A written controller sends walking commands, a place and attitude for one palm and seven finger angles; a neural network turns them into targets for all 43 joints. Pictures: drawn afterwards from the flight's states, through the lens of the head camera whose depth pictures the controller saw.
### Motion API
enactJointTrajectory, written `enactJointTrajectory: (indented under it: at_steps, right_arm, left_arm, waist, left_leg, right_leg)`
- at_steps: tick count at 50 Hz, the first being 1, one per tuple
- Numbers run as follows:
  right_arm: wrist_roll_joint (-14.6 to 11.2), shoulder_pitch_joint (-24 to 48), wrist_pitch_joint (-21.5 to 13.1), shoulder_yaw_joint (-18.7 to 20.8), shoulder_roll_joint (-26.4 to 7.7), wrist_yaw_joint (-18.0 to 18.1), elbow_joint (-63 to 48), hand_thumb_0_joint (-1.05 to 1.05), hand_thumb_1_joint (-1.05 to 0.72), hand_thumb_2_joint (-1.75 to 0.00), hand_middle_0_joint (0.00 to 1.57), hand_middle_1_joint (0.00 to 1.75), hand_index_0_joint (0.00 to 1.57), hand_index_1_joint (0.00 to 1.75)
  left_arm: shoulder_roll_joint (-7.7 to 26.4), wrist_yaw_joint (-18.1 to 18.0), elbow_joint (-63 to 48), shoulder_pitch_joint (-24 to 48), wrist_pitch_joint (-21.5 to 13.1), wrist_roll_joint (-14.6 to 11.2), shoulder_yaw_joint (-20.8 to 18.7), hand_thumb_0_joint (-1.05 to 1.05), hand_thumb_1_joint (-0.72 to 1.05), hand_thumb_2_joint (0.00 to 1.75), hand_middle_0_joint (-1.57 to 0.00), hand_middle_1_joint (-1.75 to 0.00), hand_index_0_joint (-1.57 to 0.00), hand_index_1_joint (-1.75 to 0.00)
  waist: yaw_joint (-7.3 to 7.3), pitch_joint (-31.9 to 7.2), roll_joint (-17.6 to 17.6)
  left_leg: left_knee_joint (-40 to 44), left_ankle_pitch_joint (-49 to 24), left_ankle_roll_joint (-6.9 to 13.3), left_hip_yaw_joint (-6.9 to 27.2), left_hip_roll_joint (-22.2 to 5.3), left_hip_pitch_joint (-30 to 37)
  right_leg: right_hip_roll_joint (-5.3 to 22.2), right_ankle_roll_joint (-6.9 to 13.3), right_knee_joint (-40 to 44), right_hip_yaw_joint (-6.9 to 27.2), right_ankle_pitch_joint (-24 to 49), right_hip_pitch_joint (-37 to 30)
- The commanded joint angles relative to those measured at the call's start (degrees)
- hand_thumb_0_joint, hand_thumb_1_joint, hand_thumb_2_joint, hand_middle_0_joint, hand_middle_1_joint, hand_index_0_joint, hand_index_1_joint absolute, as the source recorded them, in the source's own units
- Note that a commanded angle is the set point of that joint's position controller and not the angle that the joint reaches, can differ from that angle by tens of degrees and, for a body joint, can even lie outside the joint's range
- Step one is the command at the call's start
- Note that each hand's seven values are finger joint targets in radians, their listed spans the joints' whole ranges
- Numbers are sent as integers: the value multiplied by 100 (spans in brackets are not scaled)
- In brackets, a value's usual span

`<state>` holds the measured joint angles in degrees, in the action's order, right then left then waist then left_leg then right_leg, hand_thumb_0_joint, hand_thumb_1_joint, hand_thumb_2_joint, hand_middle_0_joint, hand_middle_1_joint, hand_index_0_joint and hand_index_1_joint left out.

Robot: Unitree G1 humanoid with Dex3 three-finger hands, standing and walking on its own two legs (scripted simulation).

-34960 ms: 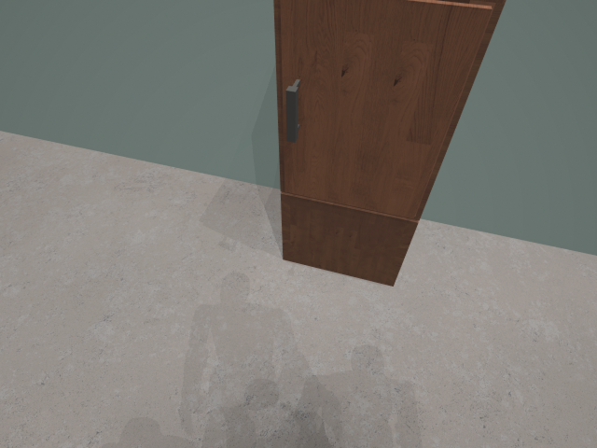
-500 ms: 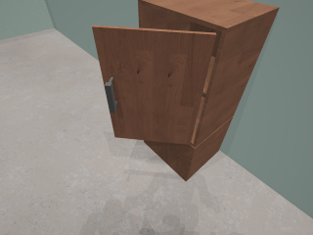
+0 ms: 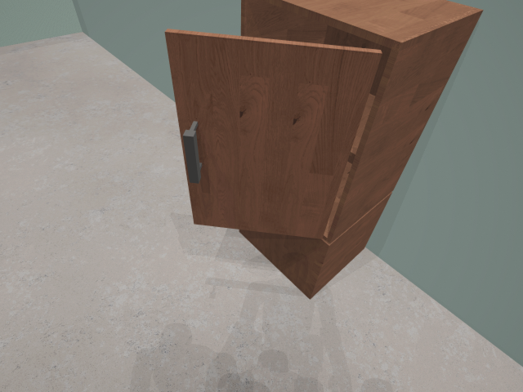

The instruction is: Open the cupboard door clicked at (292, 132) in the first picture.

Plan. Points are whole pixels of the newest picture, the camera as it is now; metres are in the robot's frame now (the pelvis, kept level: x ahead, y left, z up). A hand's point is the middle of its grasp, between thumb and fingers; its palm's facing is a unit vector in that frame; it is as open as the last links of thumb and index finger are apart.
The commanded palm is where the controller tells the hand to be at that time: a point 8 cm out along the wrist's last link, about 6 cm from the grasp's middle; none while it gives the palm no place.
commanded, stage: shuffle to correct the standing spot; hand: left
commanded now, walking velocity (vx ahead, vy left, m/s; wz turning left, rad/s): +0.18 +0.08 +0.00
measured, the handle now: (194, 152) +0.65 +0.21 -0.02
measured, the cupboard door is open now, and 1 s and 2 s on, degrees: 42 42 42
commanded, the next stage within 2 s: come to a stop and stand still in 0.26 s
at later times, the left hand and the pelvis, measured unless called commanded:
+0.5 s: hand out of the picture +0.14 +0.20 -0.17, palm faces +0.07 -0.98 -0.20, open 7.3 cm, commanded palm none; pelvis +0.09 +0.02 +0.00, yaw +0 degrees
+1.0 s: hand out of the picture +0.12 +0.22 -0.17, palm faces +0.00 -0.97 -0.23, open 7.4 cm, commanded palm none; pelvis +0.08 +0.04 +0.00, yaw -1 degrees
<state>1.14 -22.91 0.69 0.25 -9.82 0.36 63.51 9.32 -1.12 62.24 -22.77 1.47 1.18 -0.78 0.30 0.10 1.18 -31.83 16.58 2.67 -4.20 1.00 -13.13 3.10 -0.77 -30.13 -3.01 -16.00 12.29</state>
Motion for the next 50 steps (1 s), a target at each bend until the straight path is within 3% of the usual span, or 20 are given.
enactJointTrajectory:
  at_steps: [1, 2, 4, 8, 16, 17, 19, 20, 23, 26, 28, 30, 35, 38, 42, 44, 45, 46, 47, 50]
  right_arm:
    - [21, -844, -179, 250, -839, 98, -128, 0, -90, -90, 20, 30, 20, 30]
    - [1, -934, -224, 266, -857, 124, -102, 0, -90, -90, 20, 30, 20, 30]
    - [-9, -825, -302, 185, -611, 150, -101, 0, -90, -90, 20, 30, 20, 30]
    - [-12, -715, -408, 135, -474, 185, -70, 0, -90, -90, 20, 30, 20, 30]
    - [-12, -623, -347, 172, -365, 167, 45, 0, -90, -90, 20, 30, 20, 30]
    - [-59, -584, -359, 171, -266, 142, 7, 0, -90, -90, 20, 30, 20, 30]
    - [-42, -312, -350, 204, -104, 80, -350, 0, -90, -90, 20, 30, 20, 30]
    - [-20, -41, -292, 258, -231, 84, -440, 0, -90, -90, 20, 30, 20, 30]
    - [-42, -22, -89, 256, 46, 37, -467, 0, -90, -90, 20, 30, 20, 30]
    - [-58, -691, -57, 231, 190, 49, -216, 0, -90, -90, 20, 30, 20, 30]
    - [-1, -418, -148, 342, -490, 83, -465, 0, -90, -90, 20, 30, 20, 30]
    - [43, 303, -194, 363, -657, 147, -704, 0, -90, -90, 20, 30, 20, 30]
    - [-4, 600, -180, 414, -809, 249, -724, 0, -90, -90, 20, 30, 20, 30]
    - [-33, 747, -103, 483, -903, 262, -771, 0, -90, -90, 20, 30, 20, 30]
    - [-57, 1021, -19, 459, -552, 202, -908, 0, -90, -90, 20, 30, 20, 30]
    - [-74, 1050, 58, 387, -334, 153, -879, 0, -90, -90, 20, 30, 20, 30]
    - [-81, 1051, -100, 376, -731, 120, -1166, 0, -90, -90, 20, 30, 20, 30]
    - [-63, 900, -55, 321, -476, 48, -1248, 0, -90, -90, 20, 30, 20, 30]
    - [-22, 1069, -63, 257, -413, -2, -1249, 0, -90, -90, 20, 30, 20, 30]
    - [11, 1058, -71, 253, -629, -10, -1354, 0, -90, -90, 20, 30, 20, 30]
  left_arm:
    - [300, -49, -482, 174, -121, 66, -147, 0, 90, 90, -20, -30, -20, -30]
    - [250, -36, -600, 401, -150, 93, -107, 0, 90, 90, -20, -30, -20, -30]
    - [187, 11, -646, 606, -234, 67, -122, 0, 90, 90, -20, -30, -20, -30]
    - [-62, 62, -628, 587, -245, 27, -111, 0, 90, 90, -20, -30, -20, -30]
    - [-19, 36, -601, 286, -293, 32, -222, 0, 90, 90, -20, -30, -20, -30]
    - [247, 1, -480, -152, -346, 42, -291, 0, 90, 90, -20, -30, -20, -30]
    - [1049, -86, -258, -1086, -399, 5, -469, 0, 90, 90, -20, -30, -20, -30]
    - [1000, -138, -337, -892, -393, -15, -490, 0, 90, 90, -20, -30, -20, -30]
    - [625, -236, -754, 551, -263, 71, -396, 0, 90, 90, -20, -30, -20, -30]
    - [641, -163, -863, 941, -123, 11, -364, 0, 90, 90, -20, -30, -20, -30]
    - [315, -112, -980, 600, 14, -44, -297, 0, 90, 90, -20, -30, -20, -30]
    - [276, -120, -878, 617, 38, -10, -267, 0, 90, 90, -20, -30, -20, -30]
    - [348, -113, -707, 367, -38, -44, -193, 0, 90, 90, -20, -30, -20, -30]
    - [448, -97, -771, 224, -28, -1, -218, 0, 90, 90, -20, -30, -20, -30]
    - [640, -97, -862, 188, -56, 66, -239, 0, 90, 90, -20, -30, -20, -30]
    - [723, -103, -905, 418, -93, 34, -207, 0, 90, 90, -20, -30, -20, -30]
    - [803, -320, -1001, 356, -177, 114, -180, 0, 90, 90, -20, -30, -20, -30]
    - [1075, -306, -1245, 513, -226, 43, -198, 0, 90, 90, -20, -30, -20, -30]
    - [938, -277, -1209, 595, -247, 32, -160, 0, 90, 90, -20, -30, -20, -30]
    - [796, -183, -1275, 589, -166, 30, -102, 0, 90, 90, -20, -30, -20, -30]
  waist:
    - [-315, 1006, -1272]
    - [-345, 1108, -1293]
    - [-293, 989, -584]
    - [-167, 666, -415]
    - [121, 577, -290]
    - [305, 336, 95]
    - [533, 22, 1300]
    - [486, 152, 750]
    - [-106, 608, 833]
    - [-414, 389, 504]
    - [-149, 435, -1551]
    - [-31, 604, -1177]
    - [-72, -258, -850]
    - [-49, -289, -686]
    - [-63, -281, 241]
    - [-129, -145, 762]
    - [-149, -561, 702]
    - [-162, -885, 854]
    - [-119, -662, 63]
    - [-133, 590, -599]
  left_leg:
    - [2225, 2258, 410, 2200, -1443, -2]
    - [2462, 1869, 768, 2706, -1788, 433]
    - [2337, 621, 1039, 2454, -1891, 706]
    - [2113, -1041, 996, 1492, -1560, 707]
    - [1201, -997, 611, 745, -1148, -15]
    - [493, -908, 402, 499, -865, -658]
    - [-1981, 1700, -113, -259, -53, -2380]
    - [-2618, 1621, -165, 223, -364, -2295]
    - [-2103, 1242, -257, 493, -771, -1170]
    - [103, -665, -445, -91, -398, 446]
    - [1418, -1240, 24, 1372, -1504, -244]
    - [1786, -1597, 508, 1821, -1844, -901]
    - [728, -5480, 661, 1067, -1757, 1116]
    - [495, -4953, 514, 933, -1640, 1064]
    - [130, -1951, -53, 357, -820, 105]
    - [-10, -420, -247, 134, -446, -3]
    - [-59, -465, -359, -2, -517, 130]
    - [-148, 98, -234, 57, -392, -52]
    - [120, 17, -247, 10, -367, 151]
    - [859, 531, 46, 817, -819, -535]
  right_leg:
    - [-190, 223, -1001, -259, -1084, 1480]
    - [-119, 217, -1778, -151, -1192, 2123]
    - [265, 242, -2394, 126, -1013, 2395]
    - [298, 148, -1757, -119, -596, 1766]
    - [19, 185, 212, -442, 322, -116]
    - [285, 337, 445, -37, 438, -1158]
    - [2503, 1492, 1507, 2679, 543, -2210]
    - [2515, 1680, 1601, 2557, 692, -1506]
    - [1896, 1193, 1440, 985, 1214, 503]
    - [983, 555, 455, 57, 532, 1359]
    - [163, -40, -549, -284, -715, 1138]
    - [60, -26, -1296, -83, -941, 528]
    - [17, -45, -682, 48, -661, 651]
    - [-23, 11, 23, 63, 214, 329]
    - [557, 337, 413, 757, 2579, -176]
    - [1007, 691, 840, 1148, 2107, 169]
    - [900, 505, 394, 1304, 4269, -329]
    - [848, 513, 323, 951, 2494, -442]
    - [809, 553, 424, 936, 1435, -40]
    - [156, 369, 432, 494, -950, 954]
